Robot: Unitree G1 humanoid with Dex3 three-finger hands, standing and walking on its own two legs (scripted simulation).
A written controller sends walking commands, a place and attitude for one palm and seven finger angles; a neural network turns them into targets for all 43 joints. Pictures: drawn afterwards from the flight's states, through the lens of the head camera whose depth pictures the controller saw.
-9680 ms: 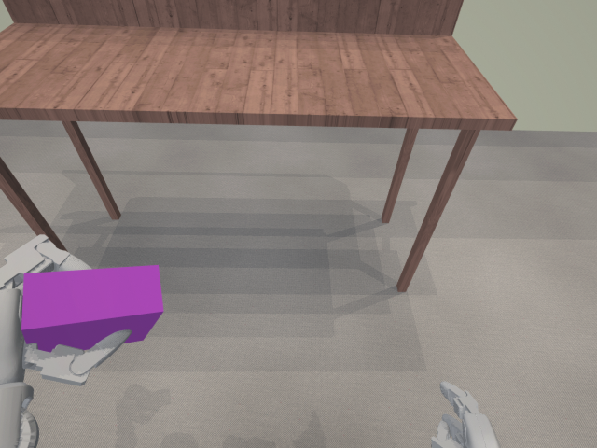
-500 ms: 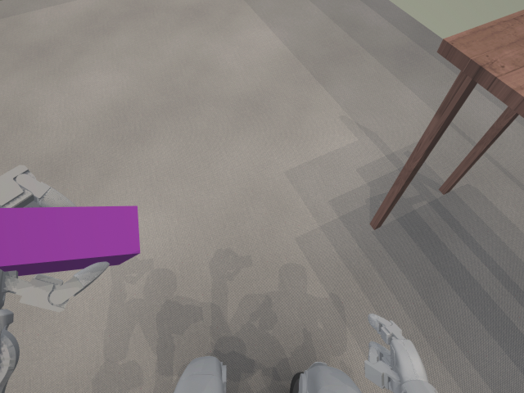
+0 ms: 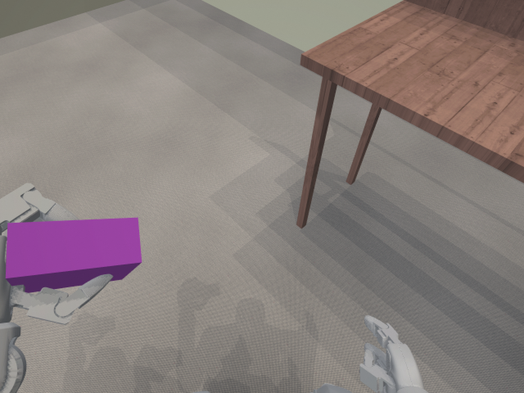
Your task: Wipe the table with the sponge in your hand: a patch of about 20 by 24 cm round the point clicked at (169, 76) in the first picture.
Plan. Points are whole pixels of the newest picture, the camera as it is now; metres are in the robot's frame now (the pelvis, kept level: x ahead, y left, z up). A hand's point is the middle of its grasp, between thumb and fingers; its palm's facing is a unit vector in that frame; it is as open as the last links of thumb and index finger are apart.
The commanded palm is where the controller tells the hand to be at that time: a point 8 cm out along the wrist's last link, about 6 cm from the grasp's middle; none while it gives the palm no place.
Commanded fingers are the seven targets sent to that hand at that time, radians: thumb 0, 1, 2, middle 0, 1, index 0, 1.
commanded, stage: turn to face it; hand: left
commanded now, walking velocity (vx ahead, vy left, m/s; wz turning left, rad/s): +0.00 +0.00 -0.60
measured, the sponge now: (93, 255) +0.22 +0.22 +0.15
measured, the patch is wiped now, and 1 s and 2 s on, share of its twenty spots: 0.00 0.00 0.00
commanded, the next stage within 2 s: take the last steps up to it in 1.84 s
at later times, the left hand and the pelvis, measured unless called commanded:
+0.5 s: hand (192, 262) +0.22 +0.11 +0.17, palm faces +0.13 -0.88 -0.46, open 9.2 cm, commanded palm +0.18 +0.16 +0.18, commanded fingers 0.00 0.10 1.30 -1.20 -1.60 -1.20 -1.60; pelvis -0.05 -0.06 +0.00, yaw -16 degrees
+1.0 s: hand (338, 316) +0.18 -0.04 +0.17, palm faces -0.22 -0.80 -0.56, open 9.1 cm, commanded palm +0.16 +0.04 +0.18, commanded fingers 0.00 0.10 1.30 -1.20 -1.60 -1.20 -1.60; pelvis -0.13 -0.10 +0.00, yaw -35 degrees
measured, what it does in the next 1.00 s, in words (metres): walks backwards, turning right: right foot, then left foot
